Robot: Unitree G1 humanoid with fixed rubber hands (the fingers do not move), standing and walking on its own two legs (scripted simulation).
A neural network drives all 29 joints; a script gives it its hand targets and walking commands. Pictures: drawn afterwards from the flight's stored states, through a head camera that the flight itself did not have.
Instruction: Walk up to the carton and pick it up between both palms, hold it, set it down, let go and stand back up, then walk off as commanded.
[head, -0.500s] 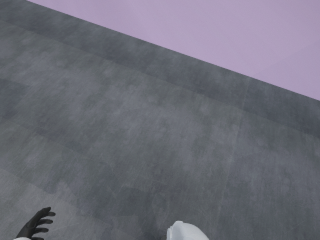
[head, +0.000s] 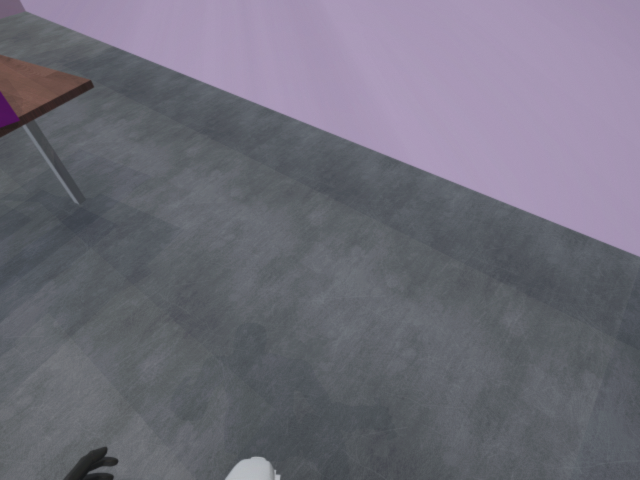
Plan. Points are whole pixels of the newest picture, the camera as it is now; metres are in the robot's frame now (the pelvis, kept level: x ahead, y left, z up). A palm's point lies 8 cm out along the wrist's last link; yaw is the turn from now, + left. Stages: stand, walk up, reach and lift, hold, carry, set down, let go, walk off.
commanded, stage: walk up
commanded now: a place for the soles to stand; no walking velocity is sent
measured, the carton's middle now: out of the picture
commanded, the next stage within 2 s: none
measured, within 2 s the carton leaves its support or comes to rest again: neither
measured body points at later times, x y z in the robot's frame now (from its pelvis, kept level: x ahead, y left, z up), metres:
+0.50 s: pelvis +0.15 +0.08 +0.00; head +0.16 +0.09 +0.44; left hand +0.22 +0.43 -0.09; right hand +0.29 -0.21 -0.10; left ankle +0.15 +0.18 -0.74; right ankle +0.24 -0.04 -0.70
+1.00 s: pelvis +0.28 +0.13 -0.01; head +0.29 +0.12 +0.44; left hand +0.19 +0.45 -0.10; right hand +0.51 -0.11 -0.12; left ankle +0.28 +0.35 -0.70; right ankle +0.30 +0.01 -0.74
